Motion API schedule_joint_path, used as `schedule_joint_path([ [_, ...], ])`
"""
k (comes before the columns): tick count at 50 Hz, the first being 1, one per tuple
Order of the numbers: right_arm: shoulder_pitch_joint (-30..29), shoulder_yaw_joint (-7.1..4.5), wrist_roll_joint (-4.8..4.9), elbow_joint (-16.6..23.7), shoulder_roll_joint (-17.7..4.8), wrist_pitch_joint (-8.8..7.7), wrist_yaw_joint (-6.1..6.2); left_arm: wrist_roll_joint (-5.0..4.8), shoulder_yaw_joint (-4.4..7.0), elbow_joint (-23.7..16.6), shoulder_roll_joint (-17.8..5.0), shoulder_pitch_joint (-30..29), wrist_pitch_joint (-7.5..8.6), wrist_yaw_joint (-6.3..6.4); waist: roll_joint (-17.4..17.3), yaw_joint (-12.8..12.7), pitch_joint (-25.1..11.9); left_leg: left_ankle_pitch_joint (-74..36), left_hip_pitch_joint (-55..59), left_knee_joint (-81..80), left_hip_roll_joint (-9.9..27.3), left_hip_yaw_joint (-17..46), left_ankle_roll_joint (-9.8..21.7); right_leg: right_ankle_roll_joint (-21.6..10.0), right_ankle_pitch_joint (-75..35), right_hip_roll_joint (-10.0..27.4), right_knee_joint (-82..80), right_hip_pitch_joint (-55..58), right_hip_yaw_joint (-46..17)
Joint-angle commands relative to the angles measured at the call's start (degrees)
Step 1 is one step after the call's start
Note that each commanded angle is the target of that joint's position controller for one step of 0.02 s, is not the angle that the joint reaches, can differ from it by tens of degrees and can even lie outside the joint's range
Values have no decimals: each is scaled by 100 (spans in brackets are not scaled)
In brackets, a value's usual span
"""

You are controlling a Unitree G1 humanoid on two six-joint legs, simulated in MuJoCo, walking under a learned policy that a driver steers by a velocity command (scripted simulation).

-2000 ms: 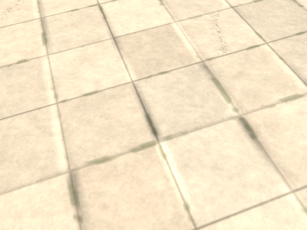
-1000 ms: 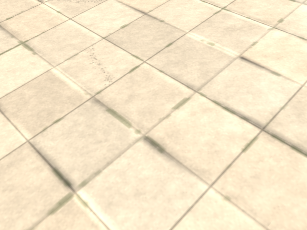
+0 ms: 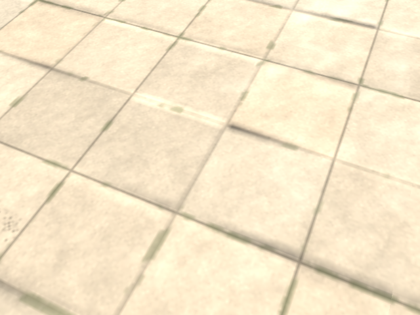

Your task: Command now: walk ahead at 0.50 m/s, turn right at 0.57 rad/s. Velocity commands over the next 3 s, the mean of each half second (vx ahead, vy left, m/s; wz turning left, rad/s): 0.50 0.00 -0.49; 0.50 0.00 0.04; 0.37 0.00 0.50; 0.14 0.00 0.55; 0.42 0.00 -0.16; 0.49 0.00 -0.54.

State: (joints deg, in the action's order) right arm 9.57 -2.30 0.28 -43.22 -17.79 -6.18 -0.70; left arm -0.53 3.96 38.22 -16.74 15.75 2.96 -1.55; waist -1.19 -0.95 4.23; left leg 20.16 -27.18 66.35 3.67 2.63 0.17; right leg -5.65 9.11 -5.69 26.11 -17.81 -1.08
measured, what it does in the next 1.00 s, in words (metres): walks ahead: left foot, then right foot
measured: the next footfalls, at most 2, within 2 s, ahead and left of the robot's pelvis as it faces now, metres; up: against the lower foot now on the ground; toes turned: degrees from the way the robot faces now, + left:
left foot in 0.32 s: +0.37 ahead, +0.14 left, +0.00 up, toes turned -14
right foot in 0.82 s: +0.57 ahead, -0.18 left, +0.00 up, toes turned -15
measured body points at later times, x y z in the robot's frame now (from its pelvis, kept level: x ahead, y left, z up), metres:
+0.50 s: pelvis +0.29 +0.05 +0.00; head +0.31 +0.06 +0.45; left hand +0.47 +0.29 -0.11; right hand +0.31 -0.24 -0.10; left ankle +0.33 +0.14 -0.74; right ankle +0.23 -0.08 -0.66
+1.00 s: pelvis +0.53 -0.07 +0.01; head +0.55 -0.09 +0.45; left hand +0.70 +0.17 -0.09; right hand +0.56 -0.37 -0.12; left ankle +0.54 +0.08 -0.65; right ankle +0.53 -0.17 -0.74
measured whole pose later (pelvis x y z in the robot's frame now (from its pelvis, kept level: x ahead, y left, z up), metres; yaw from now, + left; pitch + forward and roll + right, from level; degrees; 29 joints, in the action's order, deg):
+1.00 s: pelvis +0.53 -0.07 +0.01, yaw -10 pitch +1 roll -1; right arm 16.5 -3.1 1.8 -46.8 -18.4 -2.6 -0.2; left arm 0.6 3.1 41.7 -14.8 13.3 5.2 -1.1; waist -3.0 -0.1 1.6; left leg 17.5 -30.2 64.4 4.4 2.8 -0.2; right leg -2.5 10.0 -1.2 21.6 -12.5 5.7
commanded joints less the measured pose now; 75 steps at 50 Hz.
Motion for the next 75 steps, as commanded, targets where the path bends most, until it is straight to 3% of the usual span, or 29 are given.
schedule_joint_path([
  [1,160,-158,-109,362,-568,14,10,-7,195,-450,-778,-125,131,97,243,210,-676,-386,-778,-577,245,126,-224,-1214,-1620,1524,-1294,911,-1867],
  [6,-881,-19,-93,639,-257,55,-3,-49,252,-262,-991,197,55,251,491,-158,-356,-2158,-337,-2794,-138,-34,-480,-796,-889,1001,-1265,248,-1256],
  [9,-1246,-51,-1,771,-365,2,-51,-85,273,-113,-1032,473,18,253,587,-318,-341,-2542,-16,-3415,-314,65,-424,-658,-355,1119,-1082,341,-1582],
  [13,-977,-198,28,748,-659,-89,-87,-85,269,-55,-931,438,-43,282,829,-93,-387,-1781,290,-3758,-305,244,-129,-491,-214,1375,-388,912,-2239],
  [15,-28,-333,-34,521,-842,-143,-43,-36,165,-81,-623,367,-67,263,785,381,-860,-1672,1614,-4001,-180,146,175,-218,-606,1003,604,770,-1994],
  [16,778,-393,-126,447,-1114,-155,-11,64,20,-139,-243,554,-64,251,94,622,-1693,-1296,3014,-3957,774,1120,520,3,289,628,2215,164,-1510],
  [17,1227,-520,-176,189,-1604,-83,-60,-143,-68,-238,36,1430,9,241,-1921,211,-2148,93,4525,-4734,1906,4067,1551,409,2504,-151,4050,-1869,-883],
  [18,1152,-422,2,222,-1052,-73,-107,-221,19,-34,-565,1376,22,269,-1263,374,-1768,1508,4349,-5067,1935,4614,1541,484,2329,252,4774,-2577,-1120],
  [20,611,-272,-45,313,-579,-7,-78,-94,91,-178,-839,244,8,281,-281,466,-743,603,3085,-5116,1420,2874,1160,482,1429,633,4757,-2542,-822],
  [23,458,-178,-107,199,-348,-9,-42,-27,58,-275,-544,-13,57,209,-468,217,-436,-940,2200,-5405,912,1716,1119,448,912,973,3914,-2033,-649],
  [30,818,-258,58,-109,-777,40,9,20,-148,-505,-122,-908,133,102,-328,428,-285,-2090,2094,-5812,798,637,1210,611,-408,1081,1679,-1875,-150],
  [37,1400,-256,142,-463,-918,230,28,-67,-112,-779,-267,-1799,218,-65,-378,581,-70,-2501,2598,-5450,1055,523,968,407,-615,795,409,-1303,18],
  [40,1262,-235,145,-451,-948,295,63,4,151,-417,-739,-466,250,-6,-276,-252,-850,-3973,2250,-3860,683,262,668,71,-573,591,-81,908,151],
  [41,1140,-101,14,-257,-634,257,62,106,283,-251,-1157,590,226,75,196,-710,-1715,-2747,1141,-2230,362,53,438,-293,-677,1592,179,2619,-835],
  [42,1835,101,15,-137,42,163,57,128,361,-165,-1564,879,156,91,1704,-411,-2490,889,-910,-283,-498,-208,84,-1077,244,3006,-249,4244,-3204],
  [43,1565,-47,154,-226,-547,109,54,92,229,-155,-998,932,145,90,1216,-628,-2305,1268,-1457,457,-322,444,88,-1032,1002,2932,-655,3873,-3648],
  [44,1119,-152,258,-77,-798,90,44,53,143,-124,-784,601,161,97,1014,-555,-1475,778,-1750,592,-98,419,119,-820,836,2734,-796,3216,-2795],
  [48,982,-172,156,-87,-435,300,60,126,43,-21,-332,-350,312,47,792,73,-553,-379,-905,4,390,324,-24,-588,-303,2082,-1589,1261,-1071],
  [53,552,-158,106,127,-207,453,38,151,147,288,-537,-376,420,118,458,150,-200,-1375,-1223,-897,411,401,-169,-596,-1157,2046,-1930,1053,-3],
  [61,-814,-78,74,729,-127,400,-242,-3,270,671,-938,77,202,220,272,-282,216,-2013,-1201,-2891,223,-275,159,-300,-1838,2158,-1623,1921,986],
  [63,-738,-152,16,850,-257,404,-302,-51,306,673,-1073,5,83,274,454,-129,6,-1556,-796,-3042,-75,-600,303,-134,-3602,2157,-928,2149,1159],
  [65,200,-346,14,687,-580,415,-303,-123,334,609,-1182,-129,-22,338,587,395,-647,-1376,446,-3223,-561,-874,535,93,-4932,1977,509,2087,1277],
  [66,981,-515,8,498,-887,431,-218,-145,285,571,-1068,-166,-22,349,394,820,-1072,-2123,1680,-3690,-720,-766,734,356,-4339,1696,1729,1532,1382],
  [67,1276,-632,20,455,-1428,500,-56,125,126,437,-586,156,30,314,-809,668,-1557,-4485,3301,-3513,346,686,1115,740,-461,1200,3590,-52,1362],
  [68,848,-623,-106,805,-1802,469,-55,201,-40,272,-271,794,129,221,-1585,121,-2712,-5045,4788,-3844,1896,3696,2584,1062,3203,142,5616,-1796,400],
  [69,883,-538,-63,941,-1360,472,-118,56,91,365,-882,297,188,170,-380,648,-3090,-4605,4553,-4172,1723,3364,2401,943,2936,475,5772,-1903,-549],
  [70,598,-464,-21,930,-1110,437,-132,-92,91,167,-884,-197,187,183,-244,550,-2263,-4210,3859,-4257,1445,2563,2133,826,2459,664,5483,-2147,-441],
  [71,329,-427,56,890,-920,428,-113,-18,77,209,-777,-304,149,271,179,328,-1504,-3908,2972,-4374,1099,2035,1824,841,2054,887,4984,-2187,-351],
  [75,-108,-408,-89,1017,-832,487,1,126,101,265,-707,-50,-104,387,-232,-113,-1165,-4148,1239,-4712,663,1437,1672,973,1421,907,4085,-1213,-302],
])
